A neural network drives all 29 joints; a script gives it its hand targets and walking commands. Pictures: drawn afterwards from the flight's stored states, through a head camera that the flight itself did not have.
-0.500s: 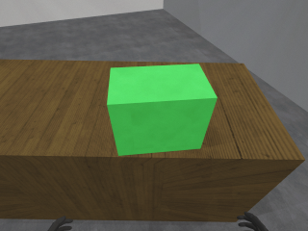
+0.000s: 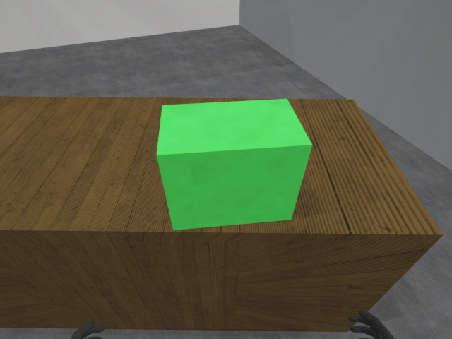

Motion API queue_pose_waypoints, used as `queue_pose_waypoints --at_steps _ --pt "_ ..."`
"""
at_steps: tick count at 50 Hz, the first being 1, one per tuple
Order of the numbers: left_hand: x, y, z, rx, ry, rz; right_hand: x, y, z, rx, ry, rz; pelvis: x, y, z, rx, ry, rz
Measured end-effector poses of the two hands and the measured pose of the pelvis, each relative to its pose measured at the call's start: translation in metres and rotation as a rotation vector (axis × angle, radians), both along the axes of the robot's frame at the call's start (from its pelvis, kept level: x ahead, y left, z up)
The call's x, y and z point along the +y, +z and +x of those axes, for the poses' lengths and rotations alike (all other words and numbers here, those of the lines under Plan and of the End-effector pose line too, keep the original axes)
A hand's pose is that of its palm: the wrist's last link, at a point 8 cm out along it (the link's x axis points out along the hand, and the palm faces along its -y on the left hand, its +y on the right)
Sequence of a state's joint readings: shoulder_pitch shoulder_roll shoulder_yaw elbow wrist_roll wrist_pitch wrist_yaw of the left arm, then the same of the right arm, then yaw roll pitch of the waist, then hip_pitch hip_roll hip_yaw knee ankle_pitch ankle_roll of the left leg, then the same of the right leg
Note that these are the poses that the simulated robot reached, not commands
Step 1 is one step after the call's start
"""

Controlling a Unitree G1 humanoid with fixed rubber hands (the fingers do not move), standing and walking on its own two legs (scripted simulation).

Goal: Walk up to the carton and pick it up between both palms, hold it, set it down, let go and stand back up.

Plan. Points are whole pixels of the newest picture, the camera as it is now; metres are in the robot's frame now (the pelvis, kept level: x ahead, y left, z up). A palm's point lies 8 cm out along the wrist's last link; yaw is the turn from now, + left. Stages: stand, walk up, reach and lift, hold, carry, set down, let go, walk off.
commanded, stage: stand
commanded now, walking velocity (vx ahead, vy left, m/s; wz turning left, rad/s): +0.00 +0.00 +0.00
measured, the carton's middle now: (229, 165) +0.50 +0.00 +0.05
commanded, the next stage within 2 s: none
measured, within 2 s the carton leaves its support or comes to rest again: neither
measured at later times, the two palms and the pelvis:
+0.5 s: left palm out of the picture +0.12 +0.28 -0.07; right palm out of the picture +0.14 -0.27 -0.07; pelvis -0.01 +0.00 +0.00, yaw +0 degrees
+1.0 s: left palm out of the picture +0.09 +0.28 -0.06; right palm out of the picture +0.12 -0.28 -0.07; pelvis -0.03 -0.01 +0.00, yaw +0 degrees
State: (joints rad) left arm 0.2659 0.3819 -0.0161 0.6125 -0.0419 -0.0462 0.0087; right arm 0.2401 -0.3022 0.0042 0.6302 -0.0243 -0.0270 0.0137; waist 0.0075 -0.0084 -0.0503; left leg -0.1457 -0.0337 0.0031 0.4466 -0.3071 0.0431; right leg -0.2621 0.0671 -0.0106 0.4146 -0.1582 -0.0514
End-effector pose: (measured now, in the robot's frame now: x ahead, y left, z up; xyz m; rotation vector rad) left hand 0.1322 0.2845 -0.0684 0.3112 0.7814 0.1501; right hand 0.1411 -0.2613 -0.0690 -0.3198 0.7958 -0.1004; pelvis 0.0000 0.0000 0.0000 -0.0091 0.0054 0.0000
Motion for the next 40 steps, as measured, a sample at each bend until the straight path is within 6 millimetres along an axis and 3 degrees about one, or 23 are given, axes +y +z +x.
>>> queue_pose_waypoints --at_steps 40 --pt "-0.005 0.003 -0.024 0.010 0.009 0.017 -0.010 -0.001 -0.015 -0.029 0.002 0.010 -0.008 0.000 -0.018 -0.024 0.000 0.011"
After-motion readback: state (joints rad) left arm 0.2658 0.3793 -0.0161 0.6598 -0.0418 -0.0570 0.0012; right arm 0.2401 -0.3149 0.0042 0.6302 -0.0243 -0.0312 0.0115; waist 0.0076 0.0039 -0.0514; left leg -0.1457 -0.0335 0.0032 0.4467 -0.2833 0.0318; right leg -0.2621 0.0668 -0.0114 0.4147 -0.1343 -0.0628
